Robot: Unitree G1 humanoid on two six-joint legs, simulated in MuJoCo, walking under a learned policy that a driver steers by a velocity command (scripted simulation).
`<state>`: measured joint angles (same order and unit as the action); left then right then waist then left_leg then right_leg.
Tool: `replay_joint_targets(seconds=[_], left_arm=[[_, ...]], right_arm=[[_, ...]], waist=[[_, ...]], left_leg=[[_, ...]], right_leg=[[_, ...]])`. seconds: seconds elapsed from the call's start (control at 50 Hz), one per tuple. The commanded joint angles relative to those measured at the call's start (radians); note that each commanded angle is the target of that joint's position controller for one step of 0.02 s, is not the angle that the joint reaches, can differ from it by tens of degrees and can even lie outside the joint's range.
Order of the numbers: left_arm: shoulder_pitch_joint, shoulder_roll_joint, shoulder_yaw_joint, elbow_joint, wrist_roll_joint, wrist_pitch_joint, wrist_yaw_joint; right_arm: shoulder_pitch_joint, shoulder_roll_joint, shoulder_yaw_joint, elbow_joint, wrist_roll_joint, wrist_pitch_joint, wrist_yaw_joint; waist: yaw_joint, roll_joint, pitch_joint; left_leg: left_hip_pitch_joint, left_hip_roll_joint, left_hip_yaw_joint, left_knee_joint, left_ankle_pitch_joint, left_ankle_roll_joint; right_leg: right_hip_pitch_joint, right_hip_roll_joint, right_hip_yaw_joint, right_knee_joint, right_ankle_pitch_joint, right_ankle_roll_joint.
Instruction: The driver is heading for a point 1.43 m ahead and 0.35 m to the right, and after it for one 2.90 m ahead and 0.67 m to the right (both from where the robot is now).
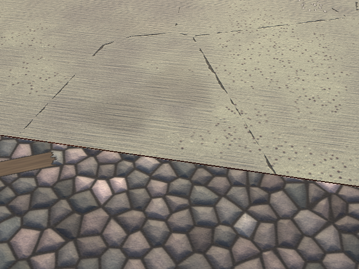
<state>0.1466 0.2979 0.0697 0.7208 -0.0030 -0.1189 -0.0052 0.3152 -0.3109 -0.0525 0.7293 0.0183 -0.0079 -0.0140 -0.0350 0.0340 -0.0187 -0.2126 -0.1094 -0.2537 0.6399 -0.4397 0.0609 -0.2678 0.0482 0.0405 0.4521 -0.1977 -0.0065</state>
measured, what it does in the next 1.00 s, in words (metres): walks ahead, turning right: left foot, then right foot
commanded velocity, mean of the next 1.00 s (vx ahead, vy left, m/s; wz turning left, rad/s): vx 0.48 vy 0.00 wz -0.24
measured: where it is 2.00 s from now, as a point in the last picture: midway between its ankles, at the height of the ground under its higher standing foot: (212, 198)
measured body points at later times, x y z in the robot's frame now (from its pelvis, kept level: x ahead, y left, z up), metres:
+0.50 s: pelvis +0.25 +0.05 -0.01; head +0.29 +0.06 +0.44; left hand +0.25 +0.33 -0.14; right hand +0.45 -0.20 -0.08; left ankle +0.32 +0.15 -0.74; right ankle +0.10 -0.10 -0.65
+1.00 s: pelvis +0.52 -0.03 -0.02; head +0.56 -0.05 +0.43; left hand +0.79 +0.16 -0.10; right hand +0.48 -0.32 -0.14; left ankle +0.39 +0.16 -0.64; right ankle +0.58 -0.12 -0.74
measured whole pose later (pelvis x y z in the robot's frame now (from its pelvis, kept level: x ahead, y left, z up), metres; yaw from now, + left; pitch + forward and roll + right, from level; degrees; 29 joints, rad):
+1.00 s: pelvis +0.52 -0.03 -0.02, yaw -20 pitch +1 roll +1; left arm 0.13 0.31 0.06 0.62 -0.02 -0.04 -0.04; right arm 0.28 -0.31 -0.06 0.80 0.02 -0.07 0.00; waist -0.03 -0.01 0.09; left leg -0.21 0.04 0.04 1.12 -0.48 -0.01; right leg -0.48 0.05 -0.04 0.64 -0.19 -0.11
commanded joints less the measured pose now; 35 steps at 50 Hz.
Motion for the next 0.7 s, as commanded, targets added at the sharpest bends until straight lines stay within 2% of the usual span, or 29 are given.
replay_joint_targets(seconds=[0.02, 0.04, 0.06, 0.1, 0.16, 0.22, 0.28, 0.34, 0.36, 0.38, 0.4, 0.42, 0.44, 0.46, 0.48, 0.5, 0.52, 0.54, 0.56, 0.6, 0.64, 0.7], left_arm=[[0.202, 0.191, 0.053, 0.011, -0.003, -0.006, -0.009], [0.185, 0.140, 0.038, 0.005, -0.010, -0.004, -0.007], [0.168, 0.127, 0.030, -0.002, -0.005, -0.001, -0.005], [0.159, 0.107, 0.016, 0.001, 0.001, 0.006, -0.001], [0.185, 0.117, 0.014, 0.015, -0.008, 0.009, 0.002], [0.219, 0.138, 0.014, 0.036, -0.013, 0.021, 0.006], [0.279, 0.156, 0.014, 0.061, -0.022, 0.032, 0.006], [0.278, 0.179, 0.021, 0.070, -0.030, 0.045, 0.012], [0.267, 0.190, 0.024, 0.068, -0.029, 0.049, 0.014], [0.260, 0.185, 0.020, 0.066, -0.024, 0.053, 0.015], [0.251, 0.152, 0.006, 0.049, -0.009, 0.051, 0.015], [0.348, 0.028, -0.029, 0.015, -0.002, 0.042, 0.014], [0.390, 0.042, -0.030, 0.029, -0.027, 0.031, 0.015], [0.306, 0.132, -0.001, 0.018, -0.055, 0.033, 0.012], [0.234, 0.135, 0.000, 0.001, -0.053, 0.035, 0.012], [0.201, 0.121, 0.001, -0.003, -0.038, 0.039, 0.013], [0.207, 0.108, 0.006, 0.004, -0.030, 0.052, 0.013], [0.228, 0.085, 0.003, 0.014, -0.032, 0.065, 0.011], [0.233, 0.062, 0.000, 0.017, -0.032, 0.077, 0.010], [0.200, 0.052, 0.001, -0.001, -0.026, 0.092, 0.012], [0.152, 0.050, 0.000, -0.024, -0.020, 0.091, 0.010], [0.060, 0.036, -0.010, -0.053, -0.019, 0.076, -0.013]], right_arm=[[-0.058, -0.130, -0.021, -0.112, 0.020, -0.042, -0.004], [-0.075, -0.144, -0.027, -0.096, 0.013, -0.047, 0.001], [-0.079, -0.129, -0.026, -0.088, 0.003, -0.052, 0.006], [-0.125, -0.100, -0.021, -0.101, -0.008, -0.065, 0.021], [-0.195, -0.047, -0.003, -0.131, -0.013, -0.072, 0.030], [-0.286, -0.004, 0.016, -0.162, -0.012, -0.081, 0.040], [-0.351, -0.014, 0.015, -0.184, -0.001, -0.090, 0.054], [-0.322, -0.065, -0.006, -0.188, 0.004, -0.097, 0.060], [-0.267, -0.090, -0.018, -0.177, 0.003, -0.097, 0.056], [-0.148, -0.123, -0.039, -0.144, 0.001, -0.095, 0.046], [0.011, -0.169, -0.059, -0.114, -0.007, -0.089, 0.032], [0.138, -0.266, -0.080, -0.098, -0.039, -0.078, 0.021], [0.149, -0.210, -0.064, -0.089, -0.035, -0.073, 0.028], [0.079, -0.140, -0.042, -0.083, -0.024, -0.072, 0.028], [0.018, -0.108, -0.033, -0.082, -0.017, -0.071, 0.026], [-0.039, -0.083, -0.027, -0.076, -0.022, -0.074, 0.029], [-0.079, -0.057, -0.021, -0.072, -0.030, -0.084, 0.031], [-0.108, -0.050, -0.023, -0.066, -0.034, -0.092, 0.033], [-0.120, -0.046, -0.026, -0.058, -0.032, -0.102, 0.034], [-0.133, -0.059, -0.034, -0.038, -0.030, -0.117, 0.033], [-0.123, -0.073, -0.040, -0.018, -0.032, -0.121, 0.028], [-0.113, -0.101, -0.046, -0.002, -0.028, -0.115, 0.019]], waist=[[0.083, -0.206, 0.079], [0.084, -0.175, 0.117], [0.074, -0.151, 0.100], [0.072, -0.143, 0.101], [0.092, -0.149, 0.098], [0.120, -0.138, 0.097], [0.132, -0.140, 0.105], [0.074, -0.153, 0.092], [0.032, -0.154, 0.054], [-0.036, -0.139, -0.023], [-0.116, -0.120, -0.144], [-0.104, 0.121, -0.340], [-0.091, 0.261, -0.429], [-0.082, 0.173, -0.232], [-0.062, 0.119, -0.112], [-0.029, 0.074, -0.043], [0.004, 0.090, -0.009], [0.028, 0.097, 0.007], [0.040, 0.084, 0.018], [0.054, 0.052, 0.057], [0.050, 0.027, 0.079], [0.021, 0.006, 0.099]], left_leg=[[-0.611, 0.072, 0.051, 0.413, -0.129, -0.016], [-0.631, 0.094, 0.061, 0.449, -0.035, -0.021], [-0.624, 0.116, 0.093, 0.456, 0.033, -0.026], [-0.596, 0.167, 0.140, 0.416, 0.134, -0.041], [-0.560, 0.183, 0.209, 0.298, 0.238, -0.076], [-0.459, 0.167, 0.251, 0.082, 0.358, -0.088], [-0.335, 0.132, 0.264, -0.042, 0.430, -0.082], [-0.248, 0.119, 0.233, -0.116, 0.398, -0.043], [-0.152, 0.104, 0.242, -0.137, 0.378, -0.023], [0.027, 0.087, 0.261, -0.163, 0.380, 0.003], [0.296, 0.175, 0.195, -0.128, 0.377, 0.042], [0.674, 0.457, -0.185, -0.143, 0.212, 0.152], [0.644, 0.542, -0.477, -0.304, 0.057, 0.206], [0.502, 0.502, -0.351, -0.336, -0.016, 0.168], [0.368, 0.465, -0.205, -0.354, 0.041, 0.145], [0.244, 0.421, -0.110, -0.389, 0.131, 0.134], [0.158, 0.385, -0.022, -0.423, 0.211, 0.124], [0.099, 0.370, 0.035, -0.457, 0.253, 0.125], [0.065, 0.369, 0.079, -0.482, 0.304, 0.134], [0.036, 0.372, 0.157, -0.518, 0.383, 0.142], [0.056, 0.366, 0.226, -0.530, 0.445, 0.143], [0.076, 0.336, 0.336, -0.535, 0.493, 0.121]], right_leg=[[0.363, -0.434, 0.659, -0.264, -0.532, -0.246], [0.345, -0.378, 0.556, -0.262, -0.461, -0.218], [0.342, -0.335, 0.471, -0.265, -0.372, -0.195], [0.291, -0.287, 0.350, -0.288, -0.181, -0.181], [0.241, -0.248, 0.225, -0.320, 0.034, -0.195], [0.201, -0.217, 0.124, -0.315, 0.183, -0.182], [0.168, -0.242, 0.126, -0.307, 0.236, -0.177], [0.229, -0.288, 0.161, -0.250, 0.343, -0.148], [0.232, -0.281, 0.147, -0.180, 0.473, -0.132], [0.201, -0.239, 0.112, -0.038, 0.585, -0.107], [0.058, -0.192, 0.088, 0.183, 0.478, -0.072], [-0.278, -0.055, 0.012, 0.575, 0.050, -0.005], [-0.373, -0.020, 0.107, 0.756, -0.372, 0.000], [-0.459, -0.077, 0.110, 0.830, -0.320, -0.003], [-0.473, -0.121, 0.072, 0.817, -0.242, -0.008], [-0.442, -0.149, 0.060, 0.773, -0.178, -0.007], [-0.392, -0.177, 0.067, 0.738, -0.131, -0.006], [-0.345, -0.187, 0.065, 0.730, -0.099, -0.002], [-0.331, -0.190, 0.060, 0.727, -0.083, 0.003], [-0.366, -0.194, 0.071, 0.691, -0.026, 0.014], [-0.413, -0.192, 0.083, 0.599, 0.072, 0.021], [-0.382, -0.176, 0.033, 0.391, 0.235, 0.013]])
